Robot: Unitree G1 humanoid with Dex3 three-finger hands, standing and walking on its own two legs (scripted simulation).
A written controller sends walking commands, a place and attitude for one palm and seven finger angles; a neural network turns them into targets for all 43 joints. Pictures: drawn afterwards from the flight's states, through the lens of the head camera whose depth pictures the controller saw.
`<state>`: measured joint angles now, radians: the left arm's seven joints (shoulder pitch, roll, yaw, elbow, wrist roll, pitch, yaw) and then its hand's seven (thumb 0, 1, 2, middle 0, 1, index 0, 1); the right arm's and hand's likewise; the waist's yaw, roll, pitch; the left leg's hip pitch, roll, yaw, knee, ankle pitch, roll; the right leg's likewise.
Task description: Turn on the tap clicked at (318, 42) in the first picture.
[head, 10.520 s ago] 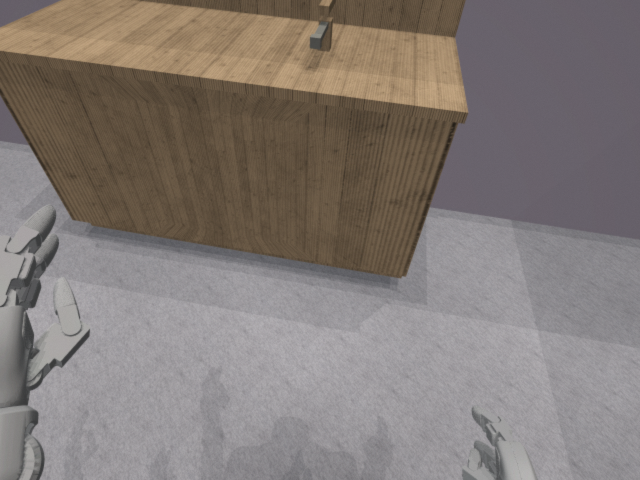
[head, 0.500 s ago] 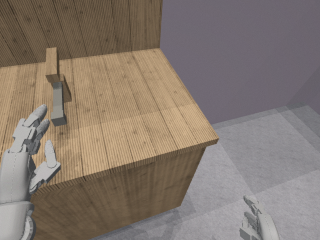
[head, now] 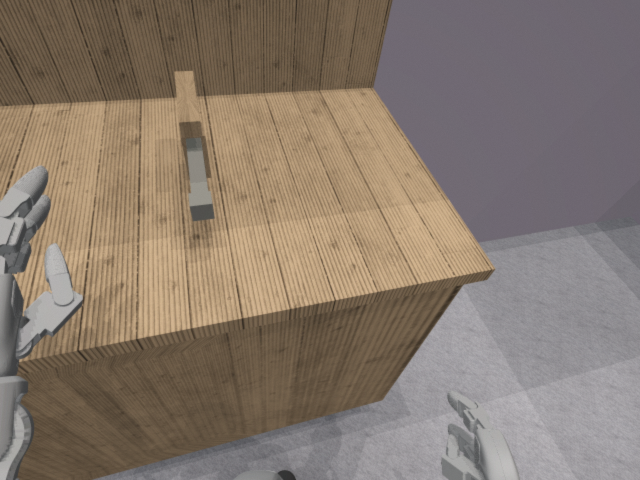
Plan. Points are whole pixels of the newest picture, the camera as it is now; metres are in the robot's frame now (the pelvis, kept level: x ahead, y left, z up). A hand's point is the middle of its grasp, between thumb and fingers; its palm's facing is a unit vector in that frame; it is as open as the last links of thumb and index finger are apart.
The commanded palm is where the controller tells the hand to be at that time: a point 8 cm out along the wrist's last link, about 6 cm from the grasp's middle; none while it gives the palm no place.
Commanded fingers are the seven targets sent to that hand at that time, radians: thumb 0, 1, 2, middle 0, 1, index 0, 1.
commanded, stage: come to a stop and stand still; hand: left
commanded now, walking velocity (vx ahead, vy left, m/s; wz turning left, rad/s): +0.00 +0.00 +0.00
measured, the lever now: (201, 206) +0.41 +0.21 +0.10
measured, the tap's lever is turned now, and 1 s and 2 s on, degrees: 0 0 0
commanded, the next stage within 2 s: look again from close up in 0.88 s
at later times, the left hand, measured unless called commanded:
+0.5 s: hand out of the picture +0.16 +0.29 +0.17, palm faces +0.44 -0.83 -0.34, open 7.4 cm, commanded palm +0.12 +0.32 +0.18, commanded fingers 0.00 0.90 0.90 -0.20 -0.30 -0.20 -0.30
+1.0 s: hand out of the picture +0.18 +0.32 +0.15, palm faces +0.39 -0.83 -0.40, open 7.4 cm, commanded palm +0.14 +0.33 +0.18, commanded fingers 0.00 0.90 0.90 -0.20 -0.30 -0.20 -0.30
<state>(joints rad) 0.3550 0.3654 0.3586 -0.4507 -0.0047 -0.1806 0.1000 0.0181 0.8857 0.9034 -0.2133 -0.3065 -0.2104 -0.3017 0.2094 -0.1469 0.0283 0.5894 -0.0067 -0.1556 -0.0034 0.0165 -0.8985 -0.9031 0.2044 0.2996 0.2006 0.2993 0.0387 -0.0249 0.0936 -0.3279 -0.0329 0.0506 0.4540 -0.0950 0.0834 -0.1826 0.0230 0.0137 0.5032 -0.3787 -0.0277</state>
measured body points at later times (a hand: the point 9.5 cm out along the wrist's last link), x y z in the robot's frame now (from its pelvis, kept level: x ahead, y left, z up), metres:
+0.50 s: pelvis -0.03 +0.03 -0.01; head -0.02 +0.07 +0.44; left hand +0.13 +0.33 +0.19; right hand +0.15 -0.18 -0.08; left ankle +0.02 +0.10 -0.71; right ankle +0.00 -0.11 -0.73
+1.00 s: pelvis -0.03 +0.06 +0.00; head -0.02 +0.07 +0.45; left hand +0.16 +0.36 +0.17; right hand +0.09 -0.19 -0.09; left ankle -0.01 +0.14 -0.74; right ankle -0.03 -0.03 -0.74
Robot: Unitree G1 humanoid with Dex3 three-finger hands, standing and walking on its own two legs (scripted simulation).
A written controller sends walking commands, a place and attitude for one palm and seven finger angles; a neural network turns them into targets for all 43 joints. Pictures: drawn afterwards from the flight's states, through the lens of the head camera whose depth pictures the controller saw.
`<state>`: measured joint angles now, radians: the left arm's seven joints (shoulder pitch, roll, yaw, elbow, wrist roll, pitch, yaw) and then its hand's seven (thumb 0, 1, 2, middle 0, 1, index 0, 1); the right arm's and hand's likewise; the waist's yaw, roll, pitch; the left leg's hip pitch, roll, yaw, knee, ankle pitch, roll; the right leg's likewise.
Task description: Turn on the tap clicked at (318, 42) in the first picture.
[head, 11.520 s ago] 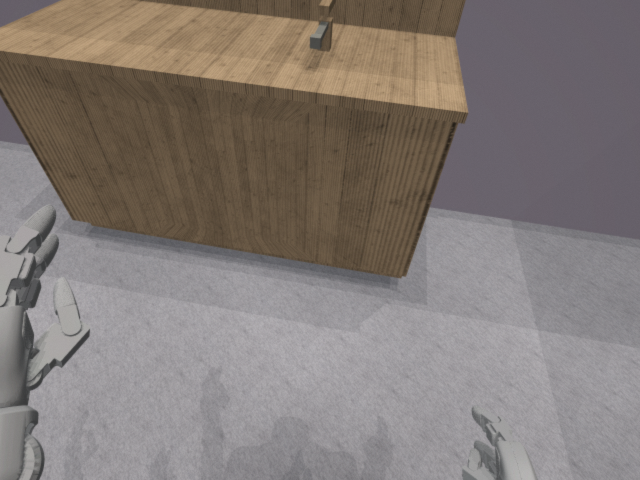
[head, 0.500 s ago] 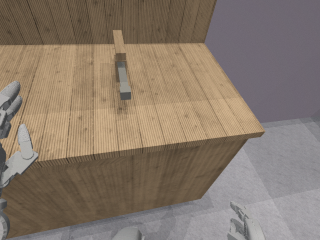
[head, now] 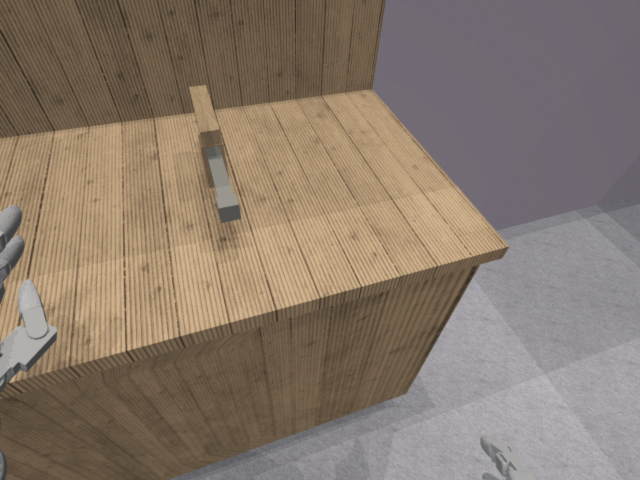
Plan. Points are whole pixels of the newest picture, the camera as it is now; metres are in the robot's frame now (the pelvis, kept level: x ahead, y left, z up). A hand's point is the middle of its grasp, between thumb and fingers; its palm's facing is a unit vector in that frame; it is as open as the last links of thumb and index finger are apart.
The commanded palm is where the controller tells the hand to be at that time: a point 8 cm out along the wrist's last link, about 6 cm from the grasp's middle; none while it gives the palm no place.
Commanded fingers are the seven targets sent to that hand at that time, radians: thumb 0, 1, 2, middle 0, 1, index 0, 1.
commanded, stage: look again from close up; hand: left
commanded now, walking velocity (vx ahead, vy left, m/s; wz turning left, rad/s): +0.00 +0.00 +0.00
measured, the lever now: (228, 208) +0.44 +0.16 +0.10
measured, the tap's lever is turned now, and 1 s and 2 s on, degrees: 0 0 0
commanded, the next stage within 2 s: shuffle to correct the standing spot in 0.28 s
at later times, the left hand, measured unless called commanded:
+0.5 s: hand (62, 324) +0.22 +0.26 +0.15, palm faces +0.44 -0.83 -0.36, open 7.4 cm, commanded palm +0.18 +0.28 +0.18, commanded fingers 0.00 0.90 0.90 -0.20 -0.30 -0.20 -0.30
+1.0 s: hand (149, 286) +0.26 +0.19 +0.16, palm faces +0.38 -0.86 -0.34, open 7.4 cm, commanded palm +0.21 +0.22 +0.18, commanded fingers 0.00 0.90 0.90 -0.20 -0.30 -0.20 -0.30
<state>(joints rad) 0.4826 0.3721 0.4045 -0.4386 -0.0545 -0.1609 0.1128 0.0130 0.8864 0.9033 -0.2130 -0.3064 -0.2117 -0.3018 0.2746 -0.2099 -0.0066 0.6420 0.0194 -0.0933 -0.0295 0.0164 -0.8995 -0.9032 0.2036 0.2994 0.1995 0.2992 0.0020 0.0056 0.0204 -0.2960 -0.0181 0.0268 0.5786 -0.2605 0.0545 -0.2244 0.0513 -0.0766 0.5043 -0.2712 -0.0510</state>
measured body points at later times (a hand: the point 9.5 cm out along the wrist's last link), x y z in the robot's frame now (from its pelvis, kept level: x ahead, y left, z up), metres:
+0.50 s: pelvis +0.02 +0.00 +0.01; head +0.03 +0.01 +0.46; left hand +0.19 +0.30 +0.17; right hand +0.21 -0.21 -0.07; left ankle +0.02 +0.08 -0.73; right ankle +0.00 -0.09 -0.73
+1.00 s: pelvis +0.05 -0.05 -0.01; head +0.06 -0.03 +0.44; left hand +0.24 +0.24 +0.17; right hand +0.20 -0.30 -0.08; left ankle +0.02 +0.08 -0.73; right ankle +0.00 -0.09 -0.73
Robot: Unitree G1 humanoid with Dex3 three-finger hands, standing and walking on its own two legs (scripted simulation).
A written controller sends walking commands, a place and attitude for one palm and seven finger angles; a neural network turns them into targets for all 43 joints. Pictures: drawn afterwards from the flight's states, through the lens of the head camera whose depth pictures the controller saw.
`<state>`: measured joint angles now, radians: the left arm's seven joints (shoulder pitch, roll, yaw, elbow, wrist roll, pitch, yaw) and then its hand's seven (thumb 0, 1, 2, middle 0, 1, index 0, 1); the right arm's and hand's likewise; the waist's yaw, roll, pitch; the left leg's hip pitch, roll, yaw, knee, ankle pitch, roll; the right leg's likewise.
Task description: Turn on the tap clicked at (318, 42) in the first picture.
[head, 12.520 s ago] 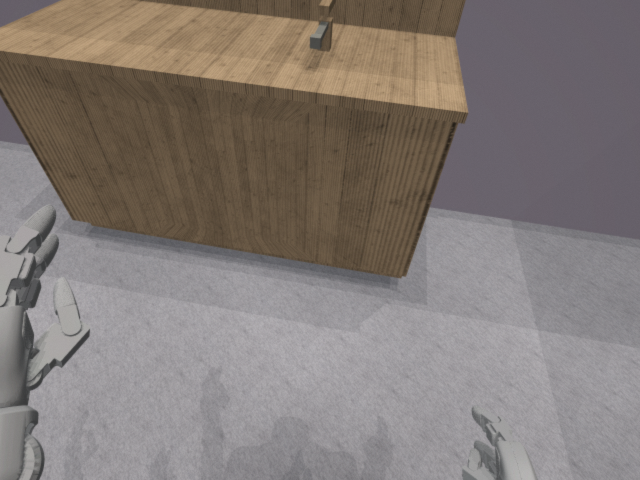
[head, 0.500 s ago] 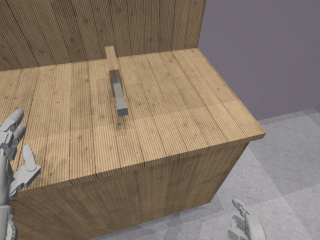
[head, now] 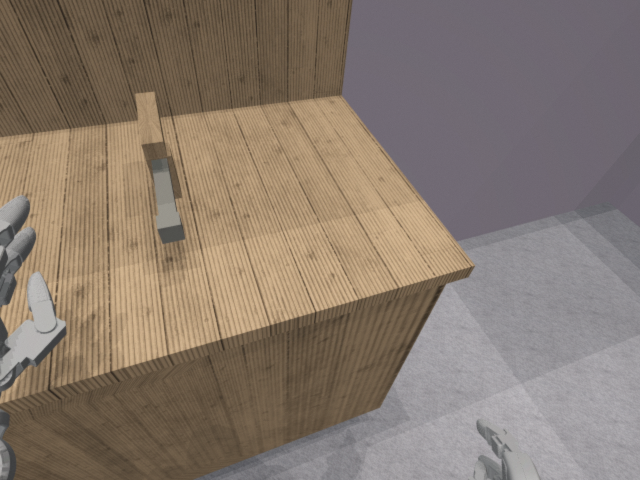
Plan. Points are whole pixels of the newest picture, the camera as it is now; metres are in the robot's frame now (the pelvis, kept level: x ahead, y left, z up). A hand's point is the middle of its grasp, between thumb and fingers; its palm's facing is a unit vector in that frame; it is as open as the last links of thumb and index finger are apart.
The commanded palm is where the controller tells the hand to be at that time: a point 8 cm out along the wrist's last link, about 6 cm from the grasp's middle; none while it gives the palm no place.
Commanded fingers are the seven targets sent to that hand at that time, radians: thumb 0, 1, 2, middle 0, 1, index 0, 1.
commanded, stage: shuffle to correct the standing spot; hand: left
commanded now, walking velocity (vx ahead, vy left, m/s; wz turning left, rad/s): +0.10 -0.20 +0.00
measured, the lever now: (170, 227) +0.39 +0.22 +0.10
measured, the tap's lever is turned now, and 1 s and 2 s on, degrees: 0 0 0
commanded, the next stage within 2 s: come to a stop and stand still in 0.78 s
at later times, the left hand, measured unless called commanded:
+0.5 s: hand (169, 322) +0.22 +0.16 +0.16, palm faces +0.46 -0.83 -0.31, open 7.4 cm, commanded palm +0.16 +0.19 +0.19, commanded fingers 0.00 0.90 0.90 -0.20 -0.30 -0.20 -0.30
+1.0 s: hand (309, 269) +0.28 +0.04 +0.18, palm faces +0.41 -0.82 -0.40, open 7.4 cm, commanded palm +0.22 +0.08 +0.19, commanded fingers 0.00 0.90 0.90 -0.20 -0.30 -0.20 -0.30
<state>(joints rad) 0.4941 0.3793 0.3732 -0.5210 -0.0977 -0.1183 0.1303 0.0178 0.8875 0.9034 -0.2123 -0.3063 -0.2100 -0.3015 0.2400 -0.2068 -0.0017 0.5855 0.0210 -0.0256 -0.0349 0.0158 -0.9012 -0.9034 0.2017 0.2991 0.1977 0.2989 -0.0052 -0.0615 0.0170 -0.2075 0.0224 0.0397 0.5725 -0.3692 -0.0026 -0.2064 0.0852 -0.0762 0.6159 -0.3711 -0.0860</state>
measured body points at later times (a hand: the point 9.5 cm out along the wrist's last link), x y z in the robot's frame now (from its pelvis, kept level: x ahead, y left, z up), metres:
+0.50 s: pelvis +0.02 -0.10 +0.00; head +0.02 -0.07 +0.45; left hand +0.19 +0.20 +0.18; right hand +0.19 -0.32 -0.08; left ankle +0.01 +0.03 -0.73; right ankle +0.04 -0.17 -0.69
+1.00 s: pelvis +0.07 -0.21 +0.00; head +0.08 -0.19 +0.45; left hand +0.25 +0.08 +0.20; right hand +0.24 -0.44 -0.08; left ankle +0.07 -0.07 -0.73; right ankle +0.09 -0.27 -0.72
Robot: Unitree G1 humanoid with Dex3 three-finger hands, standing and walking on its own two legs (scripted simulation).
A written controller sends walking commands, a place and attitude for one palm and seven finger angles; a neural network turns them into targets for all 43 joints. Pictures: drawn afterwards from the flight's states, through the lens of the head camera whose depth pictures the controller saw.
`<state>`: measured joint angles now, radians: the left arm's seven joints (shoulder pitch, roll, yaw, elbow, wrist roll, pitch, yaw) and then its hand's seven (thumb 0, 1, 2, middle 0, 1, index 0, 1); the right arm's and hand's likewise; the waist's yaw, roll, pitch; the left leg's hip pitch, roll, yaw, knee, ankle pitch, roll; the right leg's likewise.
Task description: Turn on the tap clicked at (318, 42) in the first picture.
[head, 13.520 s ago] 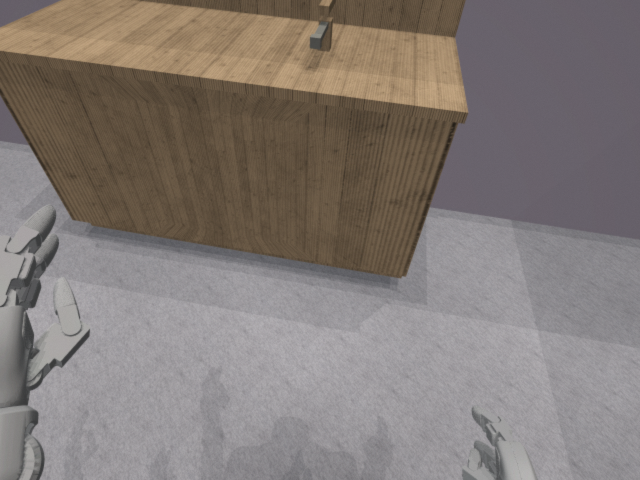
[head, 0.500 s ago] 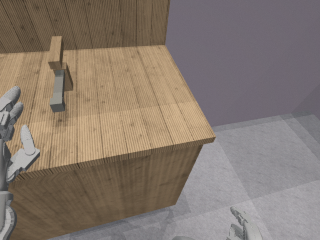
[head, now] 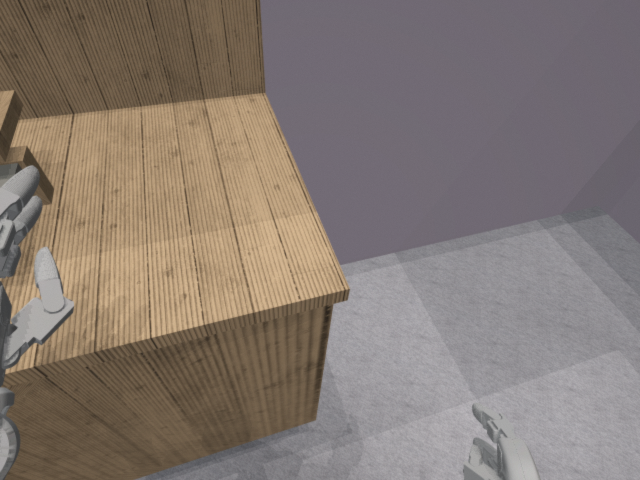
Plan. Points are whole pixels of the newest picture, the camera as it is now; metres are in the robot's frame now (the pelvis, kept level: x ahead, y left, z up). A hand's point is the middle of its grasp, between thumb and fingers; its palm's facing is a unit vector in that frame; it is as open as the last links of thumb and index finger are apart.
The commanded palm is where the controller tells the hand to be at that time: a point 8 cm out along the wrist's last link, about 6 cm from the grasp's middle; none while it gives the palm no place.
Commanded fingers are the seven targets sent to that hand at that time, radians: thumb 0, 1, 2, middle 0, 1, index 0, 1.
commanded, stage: come to a stop and stand still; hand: left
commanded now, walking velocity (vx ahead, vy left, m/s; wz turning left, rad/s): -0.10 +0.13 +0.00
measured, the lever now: out of the picture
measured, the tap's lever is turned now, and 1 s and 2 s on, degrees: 0 0 0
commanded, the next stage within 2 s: look again from close up in 1.32 s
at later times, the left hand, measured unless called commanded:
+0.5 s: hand (100, 289) +0.23 +0.21 +0.20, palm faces +0.37 -0.80 -0.46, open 7.4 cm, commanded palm +0.17 +0.25 +0.19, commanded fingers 0.00 0.90 0.90 -0.20 -0.30 -0.20 -0.30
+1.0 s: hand out of the picture +0.22 +0.31 +0.18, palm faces +0.41 -0.83 -0.37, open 7.4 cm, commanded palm +0.16 +0.35 +0.19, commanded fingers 0.00 0.90 0.90 -0.20 -0.30 -0.20 -0.30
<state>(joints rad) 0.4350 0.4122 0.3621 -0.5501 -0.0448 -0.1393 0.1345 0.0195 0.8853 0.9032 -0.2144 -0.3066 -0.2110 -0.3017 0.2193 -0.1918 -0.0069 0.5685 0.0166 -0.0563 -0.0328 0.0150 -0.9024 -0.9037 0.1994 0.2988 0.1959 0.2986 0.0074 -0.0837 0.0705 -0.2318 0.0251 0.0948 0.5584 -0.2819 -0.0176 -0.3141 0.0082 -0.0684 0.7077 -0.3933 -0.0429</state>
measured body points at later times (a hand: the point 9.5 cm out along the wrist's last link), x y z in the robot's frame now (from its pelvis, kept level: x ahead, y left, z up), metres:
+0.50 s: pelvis +0.01 -0.02 +0.03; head +0.05 -0.05 +0.47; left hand +0.20 +0.25 +0.22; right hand +0.19 -0.26 -0.06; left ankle +0.02 +0.15 -0.69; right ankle +0.02 -0.06 -0.73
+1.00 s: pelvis +0.00 +0.07 +0.02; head +0.02 +0.08 +0.46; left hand +0.19 +0.36 +0.20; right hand +0.17 -0.14 -0.07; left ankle -0.01 +0.16 -0.73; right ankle +0.02 -0.06 -0.73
